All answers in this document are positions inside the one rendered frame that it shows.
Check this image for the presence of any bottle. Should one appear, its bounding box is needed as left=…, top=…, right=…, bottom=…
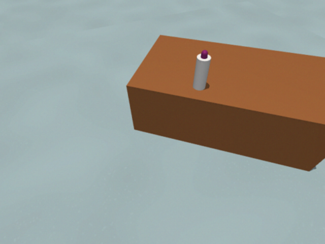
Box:
left=193, top=50, right=211, bottom=90

